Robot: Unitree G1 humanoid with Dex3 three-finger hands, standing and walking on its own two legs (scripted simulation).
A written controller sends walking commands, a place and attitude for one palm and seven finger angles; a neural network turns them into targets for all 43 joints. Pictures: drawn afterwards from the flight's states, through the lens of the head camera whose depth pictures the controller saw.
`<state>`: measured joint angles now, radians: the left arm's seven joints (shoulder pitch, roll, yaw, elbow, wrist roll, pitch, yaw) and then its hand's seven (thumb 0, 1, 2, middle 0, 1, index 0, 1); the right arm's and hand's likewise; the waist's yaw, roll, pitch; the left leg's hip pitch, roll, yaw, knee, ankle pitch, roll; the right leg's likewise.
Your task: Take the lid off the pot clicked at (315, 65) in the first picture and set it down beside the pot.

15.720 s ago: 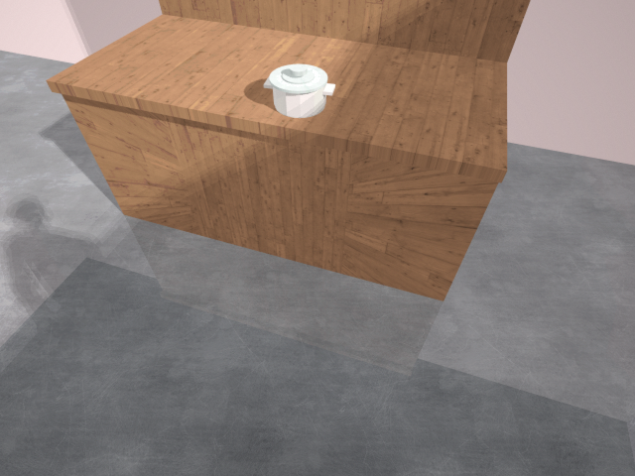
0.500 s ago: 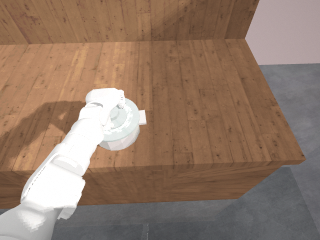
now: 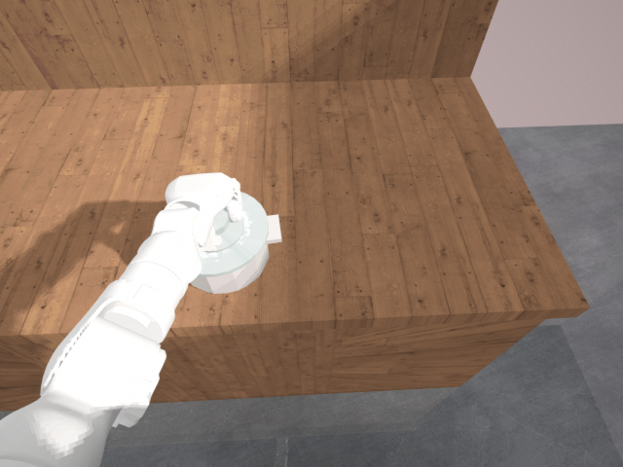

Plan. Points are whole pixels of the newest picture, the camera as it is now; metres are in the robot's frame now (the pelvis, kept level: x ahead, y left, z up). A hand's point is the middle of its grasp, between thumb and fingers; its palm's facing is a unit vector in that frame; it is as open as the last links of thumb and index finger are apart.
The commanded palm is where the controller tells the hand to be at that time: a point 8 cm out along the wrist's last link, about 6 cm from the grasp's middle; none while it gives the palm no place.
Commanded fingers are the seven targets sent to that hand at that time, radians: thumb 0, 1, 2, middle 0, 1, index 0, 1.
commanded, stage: close the fingers and squeeze the knob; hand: left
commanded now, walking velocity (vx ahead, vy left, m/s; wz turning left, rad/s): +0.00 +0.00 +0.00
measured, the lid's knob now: (212, 220) +0.47 +0.15 +0.00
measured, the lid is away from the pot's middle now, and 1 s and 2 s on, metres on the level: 0.01 0.01 0.01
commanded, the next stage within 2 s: lift the lid straight up in 0.46 s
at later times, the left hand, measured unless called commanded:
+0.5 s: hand (210, 226) +0.44 +0.15 +0.02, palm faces -0.38 -0.06 -0.92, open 7.3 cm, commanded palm +0.44 +0.14 +0.07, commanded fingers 0.00 0.57 1.05 -0.69 -1.08 -0.89 -1.15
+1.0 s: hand (210, 221) +0.45 +0.14 +0.03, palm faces -0.38 -0.07 -0.92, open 7.2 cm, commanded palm +0.45 +0.14 +0.11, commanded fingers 0.00 0.59 1.05 -0.70 -1.09 -0.90 -1.15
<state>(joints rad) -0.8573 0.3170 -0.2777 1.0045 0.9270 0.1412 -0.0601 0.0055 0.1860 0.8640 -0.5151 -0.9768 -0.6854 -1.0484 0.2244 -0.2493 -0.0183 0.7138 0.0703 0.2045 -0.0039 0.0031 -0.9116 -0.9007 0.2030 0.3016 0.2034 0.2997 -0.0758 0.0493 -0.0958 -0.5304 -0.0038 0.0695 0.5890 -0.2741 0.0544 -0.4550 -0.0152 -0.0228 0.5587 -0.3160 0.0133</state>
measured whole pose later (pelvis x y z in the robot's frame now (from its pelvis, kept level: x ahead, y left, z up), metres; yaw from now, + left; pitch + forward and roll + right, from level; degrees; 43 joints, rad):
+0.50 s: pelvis +0.00 +0.00 +0.00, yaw +0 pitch +12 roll -1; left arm -0.88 0.32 -0.28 1.04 0.93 0.15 -0.06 0.01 0.18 0.89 -0.51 -0.99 -0.71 -1.07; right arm 0.24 -0.25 -0.02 0.73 0.07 0.19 -0.01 0.00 -0.91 -0.90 0.20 0.30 0.20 0.30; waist -0.08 0.05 -0.09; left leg -0.54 0.00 0.07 0.59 -0.27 0.05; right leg -0.46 -0.01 -0.02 0.56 -0.31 0.01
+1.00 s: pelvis +0.01 +0.00 +0.00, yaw +0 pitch +11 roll -1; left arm -0.83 0.33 -0.28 0.95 0.91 0.14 -0.10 0.02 0.18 0.87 -0.51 -0.99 -0.73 -1.06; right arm 0.24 -0.25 -0.02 0.73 0.07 0.17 -0.03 0.00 -0.91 -0.90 0.20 0.30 0.20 0.30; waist -0.08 0.05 -0.07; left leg -0.47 -0.01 0.07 0.54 -0.26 0.06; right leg -0.39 -0.02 -0.02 0.50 -0.30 0.02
